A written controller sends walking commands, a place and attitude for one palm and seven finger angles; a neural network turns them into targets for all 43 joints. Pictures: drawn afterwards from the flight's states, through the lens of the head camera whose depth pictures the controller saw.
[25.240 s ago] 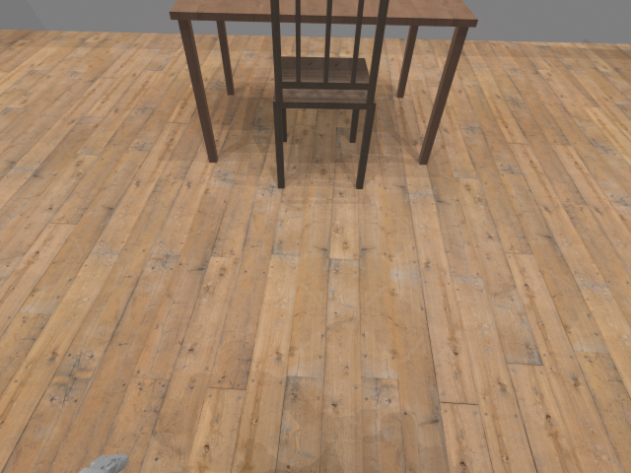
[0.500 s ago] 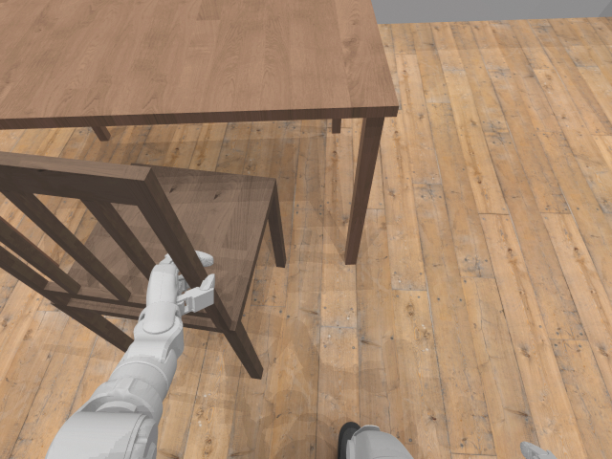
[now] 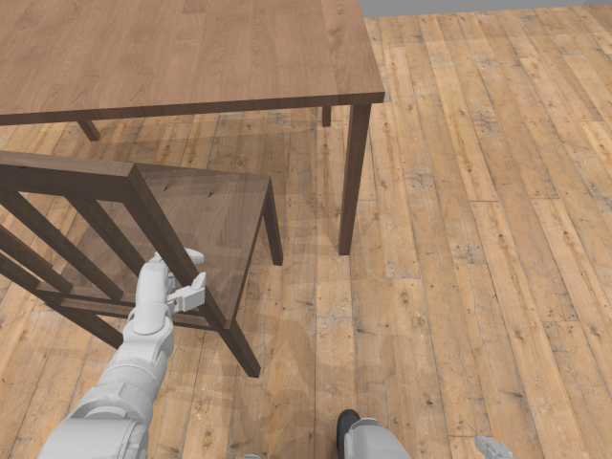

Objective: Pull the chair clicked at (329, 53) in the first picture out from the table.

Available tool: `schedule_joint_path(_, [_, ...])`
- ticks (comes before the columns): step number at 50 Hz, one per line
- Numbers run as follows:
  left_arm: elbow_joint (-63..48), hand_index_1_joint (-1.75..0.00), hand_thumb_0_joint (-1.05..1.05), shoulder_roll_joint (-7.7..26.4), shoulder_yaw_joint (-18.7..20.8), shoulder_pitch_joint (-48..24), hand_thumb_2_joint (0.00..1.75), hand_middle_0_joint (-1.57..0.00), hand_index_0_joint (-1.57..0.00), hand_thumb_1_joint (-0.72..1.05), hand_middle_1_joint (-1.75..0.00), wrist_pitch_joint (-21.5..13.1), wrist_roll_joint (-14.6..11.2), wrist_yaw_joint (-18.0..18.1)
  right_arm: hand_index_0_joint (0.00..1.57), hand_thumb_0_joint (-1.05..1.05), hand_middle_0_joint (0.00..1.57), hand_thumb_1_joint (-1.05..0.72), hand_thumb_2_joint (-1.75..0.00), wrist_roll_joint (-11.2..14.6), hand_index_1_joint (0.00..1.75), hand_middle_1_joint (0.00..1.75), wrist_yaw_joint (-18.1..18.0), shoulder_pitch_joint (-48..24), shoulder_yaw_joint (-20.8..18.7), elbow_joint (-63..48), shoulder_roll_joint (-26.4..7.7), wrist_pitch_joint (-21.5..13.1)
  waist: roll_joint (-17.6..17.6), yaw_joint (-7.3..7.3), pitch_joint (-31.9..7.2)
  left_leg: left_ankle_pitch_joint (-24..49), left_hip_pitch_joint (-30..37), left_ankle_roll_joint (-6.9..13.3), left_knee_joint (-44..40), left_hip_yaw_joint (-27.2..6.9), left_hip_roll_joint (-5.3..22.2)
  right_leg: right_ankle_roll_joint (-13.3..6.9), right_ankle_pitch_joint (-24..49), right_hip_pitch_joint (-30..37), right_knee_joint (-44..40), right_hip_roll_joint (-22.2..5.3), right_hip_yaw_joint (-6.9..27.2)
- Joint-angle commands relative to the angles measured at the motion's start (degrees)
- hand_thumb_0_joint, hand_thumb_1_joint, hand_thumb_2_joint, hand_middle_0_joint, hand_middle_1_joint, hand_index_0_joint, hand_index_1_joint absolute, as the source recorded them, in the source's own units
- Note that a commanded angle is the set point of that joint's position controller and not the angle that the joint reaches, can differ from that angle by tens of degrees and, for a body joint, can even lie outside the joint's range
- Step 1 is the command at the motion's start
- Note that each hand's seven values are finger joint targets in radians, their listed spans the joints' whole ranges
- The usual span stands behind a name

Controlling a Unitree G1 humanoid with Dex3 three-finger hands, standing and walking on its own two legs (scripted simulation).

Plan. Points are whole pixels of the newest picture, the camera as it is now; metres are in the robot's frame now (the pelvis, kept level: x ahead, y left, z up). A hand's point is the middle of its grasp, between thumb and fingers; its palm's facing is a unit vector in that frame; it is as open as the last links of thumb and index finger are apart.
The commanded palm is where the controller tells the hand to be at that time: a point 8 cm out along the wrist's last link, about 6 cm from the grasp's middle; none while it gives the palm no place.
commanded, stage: step backward, pulling the chair out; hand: left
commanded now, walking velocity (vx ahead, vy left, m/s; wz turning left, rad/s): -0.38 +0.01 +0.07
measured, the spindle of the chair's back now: (70, 252) +0.42 +0.37 -0.03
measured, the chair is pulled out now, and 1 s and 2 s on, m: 0.17 0.17 0.18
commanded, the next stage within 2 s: stop walking, hand still on the chair in 1.24 s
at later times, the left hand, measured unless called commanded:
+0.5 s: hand (194, 290) +0.36 +0.17 -0.05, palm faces +0.11 -0.96 -0.26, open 5.7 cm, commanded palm +0.34 +0.22 -0.04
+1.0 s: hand (194, 290) +0.36 +0.17 -0.05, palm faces +0.10 -0.96 -0.27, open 5.6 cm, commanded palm +0.34 +0.22 -0.04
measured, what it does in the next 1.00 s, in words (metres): stands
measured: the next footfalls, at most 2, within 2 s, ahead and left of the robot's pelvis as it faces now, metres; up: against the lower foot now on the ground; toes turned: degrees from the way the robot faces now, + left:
none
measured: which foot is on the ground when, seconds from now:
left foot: down 0.00-1.00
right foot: down 0.00-1.00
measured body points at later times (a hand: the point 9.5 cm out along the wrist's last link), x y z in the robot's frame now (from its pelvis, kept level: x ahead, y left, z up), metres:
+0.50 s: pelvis +0.01 +0.00 +0.00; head +0.07 -0.01 +0.45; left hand +0.35 +0.22 -0.03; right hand +0.09 -0.26 -0.13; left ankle -0.01 +0.14 -0.71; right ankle +0.14 -0.10 -0.71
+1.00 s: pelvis +0.00 +0.00 +0.00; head +0.07 -0.01 +0.45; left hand +0.35 +0.22 -0.03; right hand +0.09 -0.27 -0.12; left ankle -0.01 +0.14 -0.71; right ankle +0.14 -0.10 -0.71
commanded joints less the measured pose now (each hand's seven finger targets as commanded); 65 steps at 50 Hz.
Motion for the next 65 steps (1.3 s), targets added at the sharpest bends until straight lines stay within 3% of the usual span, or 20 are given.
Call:
schedule_joint_path(1, [-10.31, -1.45, 0.00, 11.38, -0.53, -15.21, 0.90, -0.50, -0.50, 0.90, -1.45, -3.03, 1.71, 0.75, 0.20, 0.00, 0.20, -0.90, -0.90, 0.19, 0.30, 0.30, -0.94, 1.93, -2.59, -5.99, -8.80, -1.22, -0.91, 0.66, -24.17, 4.46, -0.63, 2.38, -7.22, -1.96, 2.44, 1.69, -5.15, 23.79, -6.39, -5.96, 6.81])
schedule_joint_path(6, [-11.93, -1.45, 0.00, 10.64, -1.46, -14.31, 0.90, -0.50, -0.50, 0.90, -1.45, -2.93, 1.37, 0.57, 0.20, 0.00, 0.20, -0.90, -0.90, 0.38, 0.30, 0.30, -1.13, 0.99, -2.54, -7.22, -8.97, -0.30, 2.88, 0.96, -23.36, 5.59, -2.48, 2.50, -10.05, -3.01, 3.77, 2.36, -5.20, 24.99, -4.89, -3.69, 5.67])
schedule_joint_path(16, [-11.07, -1.45, 0.00, 11.02, -1.15, -14.59, 0.90, -0.50, -0.50, 0.90, -1.45, -3.12, 1.33, 0.18, 0.20, 0.00, 0.20, -0.90, -0.90, 0.28, 0.30, 0.30, -1.22, 1.99, -2.96, -7.28, -9.36, 0.26, 4.28, 0.46, -21.09, 8.68, -1.90, 2.17, -9.80, -2.65, 4.38, 2.04, -2.54, 22.45, -4.40, -2.48, 4.93])
schedule_joint_path(25, [-9.58, -1.45, 0.00, 11.41, -0.74, -16.46, 0.90, -0.50, -0.50, 0.90, -1.45, -3.80, 1.67, 0.49, 0.20, 0.00, 0.20, -0.90, -0.90, 0.40, 0.30, 0.30, -1.23, 2.69, -2.80, -6.21, -8.76, -0.07, -0.56, -0.08, -22.94, 6.86, -0.99, 2.27, -7.40, -1.28, 2.75, 2.20, -3.04, 21.50, -5.57, -4.05, 5.57])
schedule_joint_path(30, [-9.25, -1.45, 0.00, 11.65, -0.56, -16.86, 0.90, -0.50, -0.50, 0.90, -1.45, -4.09, 2.02, 0.66, 0.20, 0.00, 0.20, -0.90, -0.90, 0.42, 0.30, 0.30, -1.31, 2.63, -2.84, -5.85, -8.84, -0.07, -0.03, 0.04, -24.62, 8.26, -0.97, 2.27, -7.53, -1.50, 2.75, 2.31, -1.75, 22.37, -4.71, -4.14, 5.33])
schedule_joint_path(42, [-9.86, -1.45, 0.00, 11.55, -1.00, -16.08, 0.90, -0.50, -0.50, 0.90, -1.45, -3.38, 1.87, 0.69, 0.20, 0.00, 0.20, -0.90, -0.90, 0.72, 0.30, 0.30, -1.13, 1.59, -2.68, -6.80, -8.59, 0.84, -0.50, 0.09, -23.64, 4.15, -2.13, 2.36, -7.75, -1.31, 2.21, 2.24, -6.02, 22.68, -6.76, -4.65, 5.79])
schedule_joint_path(47, [-10.59, -1.45, 0.00, 11.32, -1.38, -15.59, 0.90, -0.50, -0.50, 0.90, -1.45, -3.05, 1.68, 0.60, 0.20, 0.00, 0.20, -0.90, -0.90, 0.71, 0.30, 0.30, -1.17, 1.28, -2.54, -7.26, -8.69, 1.14, 0.80, 0.23, -22.83, 4.61, -2.16, 2.45, -8.91, -1.69, 2.64, 2.50, -6.50, 22.68, -6.79, -3.73, 5.22])
schedule_joint_path(49, [-10.22, -1.45, 0.00, 11.24, -1.26, -15.05, 0.90, -0.50, -0.50, 0.90, -1.45, -3.07, 1.73, 0.62, 0.20, 0.00, 0.20, -0.90, -0.90, 0.65, 0.30, 0.30, -1.30, 1.35, -2.59, -7.19, -8.96, 1.14, 2.66, 0.40, -22.28, 6.17, -2.08, 2.45, -10.22, -2.50, 3.34, 2.43, -6.04, 22.50, -6.07, -2.91, 4.45])
schedule_joint_path(54, [-10.61, -1.45, 0.00, 10.53, -1.48, -15.53, 0.90, -0.50, -0.50, 0.90, -1.45, -3.38, 1.55, 0.26, 0.20, 0.00, 0.20, -0.90, -0.90, 0.41, 0.30, 0.30, -1.43, 1.34, -2.77, -6.98, -8.90, 0.98, 3.57, 0.42, -22.08, 10.58, -1.21, 2.36, -10.99, -3.01, 4.65, 2.73, -2.51, 22.20, -3.98, -1.21, 3.48])
schedule_joint_path(65, [-8.98, -1.45, 0.00, 11.98, -0.49, -16.13, 0.90, -0.50, -0.50, 0.90, -1.45, -3.18, 1.93, 0.70, 0.20, 0.00, 0.20, -0.90, -0.90, 0.63, 0.30, 0.30, -1.21, 2.47, -2.78, -6.13, -8.73, 0.78, -1.13, -0.15, -22.76, 4.83, -1.33, 2.33, -7.24, -0.78, 1.88, 2.06, -5.39, 21.42, -7.26, -4.58, 5.62])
